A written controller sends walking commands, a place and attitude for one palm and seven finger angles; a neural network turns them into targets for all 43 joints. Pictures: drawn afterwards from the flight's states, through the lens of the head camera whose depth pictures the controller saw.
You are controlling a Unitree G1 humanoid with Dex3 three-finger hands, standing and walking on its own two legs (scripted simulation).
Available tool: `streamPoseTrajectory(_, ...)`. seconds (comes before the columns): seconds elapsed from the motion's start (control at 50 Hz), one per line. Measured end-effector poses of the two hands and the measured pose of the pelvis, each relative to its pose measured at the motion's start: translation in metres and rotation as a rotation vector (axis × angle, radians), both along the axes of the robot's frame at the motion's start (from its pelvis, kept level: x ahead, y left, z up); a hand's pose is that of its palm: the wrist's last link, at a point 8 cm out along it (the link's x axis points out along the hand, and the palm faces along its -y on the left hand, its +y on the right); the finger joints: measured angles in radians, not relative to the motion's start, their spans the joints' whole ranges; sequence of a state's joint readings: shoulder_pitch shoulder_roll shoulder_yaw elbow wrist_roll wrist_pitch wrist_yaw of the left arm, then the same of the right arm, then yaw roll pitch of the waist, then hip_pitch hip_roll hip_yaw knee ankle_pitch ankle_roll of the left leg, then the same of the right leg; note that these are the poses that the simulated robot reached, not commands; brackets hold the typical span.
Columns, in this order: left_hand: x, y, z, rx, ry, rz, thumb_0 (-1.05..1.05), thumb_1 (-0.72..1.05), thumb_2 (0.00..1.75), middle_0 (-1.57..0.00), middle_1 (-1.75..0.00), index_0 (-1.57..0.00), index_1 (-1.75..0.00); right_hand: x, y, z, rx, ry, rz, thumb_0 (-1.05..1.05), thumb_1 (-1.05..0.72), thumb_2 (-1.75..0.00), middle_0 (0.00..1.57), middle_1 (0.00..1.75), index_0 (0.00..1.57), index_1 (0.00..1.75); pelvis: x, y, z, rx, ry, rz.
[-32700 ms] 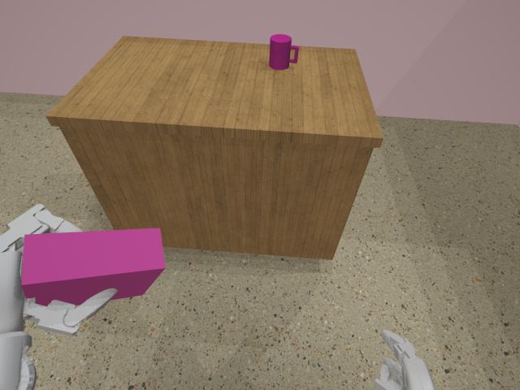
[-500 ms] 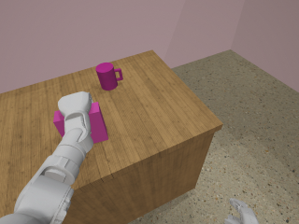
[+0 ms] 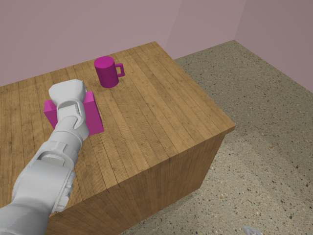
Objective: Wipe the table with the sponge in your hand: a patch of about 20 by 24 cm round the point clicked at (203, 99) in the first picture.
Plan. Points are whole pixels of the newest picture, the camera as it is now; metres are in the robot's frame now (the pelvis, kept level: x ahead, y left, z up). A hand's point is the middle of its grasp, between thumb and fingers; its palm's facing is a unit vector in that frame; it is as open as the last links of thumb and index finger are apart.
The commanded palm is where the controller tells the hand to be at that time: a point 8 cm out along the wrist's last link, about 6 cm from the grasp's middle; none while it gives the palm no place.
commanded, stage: wipe back along the third lane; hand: left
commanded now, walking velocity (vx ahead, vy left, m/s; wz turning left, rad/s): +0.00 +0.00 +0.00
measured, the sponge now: (79, 122) +0.44 +0.24 +0.02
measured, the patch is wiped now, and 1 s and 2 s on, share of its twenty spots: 1.00 1.00 1.00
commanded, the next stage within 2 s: slide back across to the middle lane in 1.76 s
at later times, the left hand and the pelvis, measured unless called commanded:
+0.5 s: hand (74, 110) +0.44 +0.23 +0.07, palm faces +0.00 -0.02 -1.00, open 9.5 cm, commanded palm +0.40 +0.21 +0.10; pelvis +0.01 +0.04 +0.00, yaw +0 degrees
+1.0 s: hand (78, 123) +0.39 +0.21 +0.07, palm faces +0.05 -0.04 -1.00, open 9.5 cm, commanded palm +0.34 +0.19 +0.10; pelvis +0.03 +0.04 +0.00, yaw +2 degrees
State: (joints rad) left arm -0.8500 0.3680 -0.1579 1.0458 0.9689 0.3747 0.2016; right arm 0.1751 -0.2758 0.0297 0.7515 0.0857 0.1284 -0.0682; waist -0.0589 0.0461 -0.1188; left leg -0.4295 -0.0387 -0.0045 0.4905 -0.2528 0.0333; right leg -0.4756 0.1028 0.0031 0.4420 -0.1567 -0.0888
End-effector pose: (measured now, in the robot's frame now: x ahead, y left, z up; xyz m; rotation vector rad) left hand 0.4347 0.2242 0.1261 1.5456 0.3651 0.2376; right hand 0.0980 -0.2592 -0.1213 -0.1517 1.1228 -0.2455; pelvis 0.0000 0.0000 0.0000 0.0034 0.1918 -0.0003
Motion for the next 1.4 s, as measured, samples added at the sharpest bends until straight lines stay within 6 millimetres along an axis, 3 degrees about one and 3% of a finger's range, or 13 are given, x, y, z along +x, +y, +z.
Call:
streamPoseTrajectory(0.18, 0.009, 0.006, -0.001, 0.002, -0.005, -0.01, 0.0, -0.53, 1.13, -0.78, -1.4, -0.84, -1.37, -0.009, 0.012, -0.001, 0.0, 0.027, -0.009, 0.01, -0.91, -0.9, 0.2, 0.3, 0.2, 0.3, 0.003, 0.013, -0.001, -0.008, 0.018, 0.0)
streamPoseTrajectory(0.32, -0.001, 0.005, -0.003, 0.008, -0.056, -0.024, -0.01, -0.51, 1.12, -0.75, -1.43, -0.81, -1.4, 0.003, 0.029, -0.001, 0.03, 0.017, 0.006, 0.01, -0.91, -0.9, 0.2, 0.3, 0.2, 0.3, 0.007, 0.024, 0.0, -0.013, 0.005, 0.0)
streamPoseTrajectory(0.42, -0.009, 0.003, -0.003, 0.009, -0.076, -0.017, -0.02, -0.48, 1.12, -0.73, -1.46, -0.78, -1.43, 0.026, 0.046, 0.002, 0.056, -0.017, 0.041, 0.01, -0.91, -0.9, 0.2, 0.3, 0.2, 0.3, 0.011, 0.031, 0.001, -0.016, -0.011, 0.006)
streamPoseTrajectory(0.7, -0.03, -0.008, -0.002, -0.012, -0.083, -0.02, -0.02, -0.47, 1.12, -0.71, -1.48, -0.77, -1.45, 0.12, 0.089, 0.027, 0.104, -0.165, 0.178, 0.01, -0.91, -0.9, 0.2, 0.3, 0.2, 0.3, 0.025, 0.043, 0.002, -0.021, -0.057, 0.029)
streamPoseTrajectory(0.88, -0.047, -0.014, -0.002, -0.018, -0.112, -0.037, -0.01, -0.47, 1.12, -0.71, -1.48, -0.77, -1.45, 0.152, 0.101, 0.042, 0.134, -0.219, 0.237, 0.01, -0.91, -0.9, 0.2, 0.3, 0.2, 0.3, 0.031, 0.042, 0.002, -0.022, -0.082, 0.031)
streamPoseTrajectory(1.06, -0.071, -0.023, -0.002, -0.027, -0.125, -0.045, 0.0, -0.46, 1.11, -0.7, -1.48, -0.77, -1.45, 0.156, 0.1, 0.048, 0.153, -0.244, 0.257, 0.01, -0.91, -0.9, 0.2, 0.3, 0.2, 0.3, 0.028, 0.038, 0.002, -0.019, -0.118, 0.027)
streamPoseTrajectory(1.4, -0.098, -0.041, -0.002, -0.032, -0.123, -0.053, 0.01, -0.46, 1.11, -0.7, -1.48, -0.77, -1.45, 0.13, 0.078, 0.043, 0.171, -0.244, 0.228, 0.01, -0.91, -0.9, 0.2, 0.3, 0.2, 0.3, 0.016, 0.023, 0.003, -0.005, -0.156, 0.009)
